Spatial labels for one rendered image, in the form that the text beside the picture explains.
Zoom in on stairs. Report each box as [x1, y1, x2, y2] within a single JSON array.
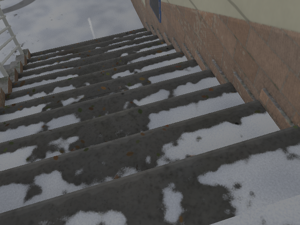
[[0, 27, 280, 214]]

